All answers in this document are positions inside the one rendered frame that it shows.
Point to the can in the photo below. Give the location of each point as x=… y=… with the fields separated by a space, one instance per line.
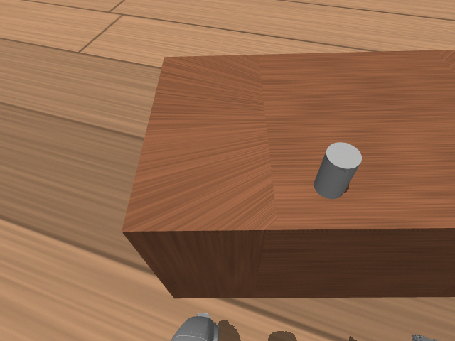
x=338 y=166

